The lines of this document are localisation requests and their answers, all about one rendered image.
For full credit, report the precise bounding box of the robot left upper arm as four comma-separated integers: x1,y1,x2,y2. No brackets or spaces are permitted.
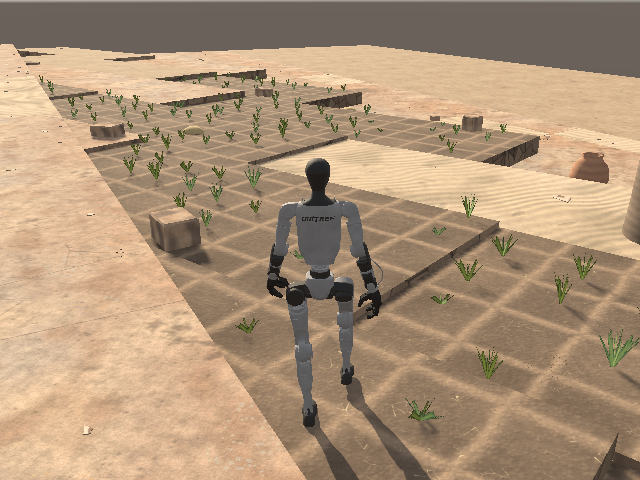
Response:
273,202,298,256

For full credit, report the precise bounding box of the humanoid robot head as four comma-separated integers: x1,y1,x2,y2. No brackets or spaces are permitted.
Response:
301,158,336,206

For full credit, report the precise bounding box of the left robot hand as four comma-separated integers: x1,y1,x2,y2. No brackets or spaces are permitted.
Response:
266,276,289,298

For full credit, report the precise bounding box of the left robot shin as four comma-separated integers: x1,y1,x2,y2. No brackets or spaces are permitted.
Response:
295,345,313,413

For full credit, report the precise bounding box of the right robot hand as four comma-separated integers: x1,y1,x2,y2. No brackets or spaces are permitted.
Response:
358,290,382,319

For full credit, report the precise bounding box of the robot right upper arm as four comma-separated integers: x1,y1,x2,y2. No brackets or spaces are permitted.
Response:
339,201,366,258

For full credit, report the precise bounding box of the right robot forearm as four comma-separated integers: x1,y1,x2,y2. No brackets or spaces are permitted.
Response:
356,242,379,293

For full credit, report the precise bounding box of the left robot forearm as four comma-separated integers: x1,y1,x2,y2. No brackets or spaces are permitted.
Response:
267,241,284,280

